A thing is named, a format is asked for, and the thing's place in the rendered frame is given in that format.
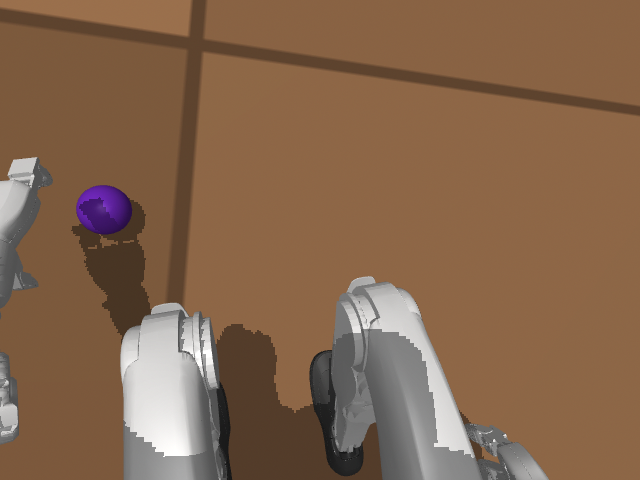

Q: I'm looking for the left robot foot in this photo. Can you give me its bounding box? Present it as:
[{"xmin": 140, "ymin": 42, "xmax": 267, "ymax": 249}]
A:
[{"xmin": 216, "ymin": 382, "xmax": 232, "ymax": 480}]

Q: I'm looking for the left robot hand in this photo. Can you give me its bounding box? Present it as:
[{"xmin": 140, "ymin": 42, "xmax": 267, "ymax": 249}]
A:
[{"xmin": 0, "ymin": 157, "xmax": 53, "ymax": 291}]

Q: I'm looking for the right robot foot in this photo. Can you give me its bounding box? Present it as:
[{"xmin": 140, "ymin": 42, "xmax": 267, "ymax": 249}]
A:
[{"xmin": 309, "ymin": 350, "xmax": 364, "ymax": 476}]

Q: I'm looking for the ball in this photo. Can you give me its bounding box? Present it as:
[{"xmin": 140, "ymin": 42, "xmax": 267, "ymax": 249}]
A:
[{"xmin": 76, "ymin": 185, "xmax": 132, "ymax": 234}]

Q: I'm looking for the right robot hand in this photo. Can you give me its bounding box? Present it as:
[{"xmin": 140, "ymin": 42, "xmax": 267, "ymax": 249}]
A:
[{"xmin": 464, "ymin": 423, "xmax": 549, "ymax": 480}]

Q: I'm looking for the left robot arm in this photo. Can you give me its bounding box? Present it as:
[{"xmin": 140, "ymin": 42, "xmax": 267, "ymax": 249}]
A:
[{"xmin": 0, "ymin": 240, "xmax": 19, "ymax": 445}]

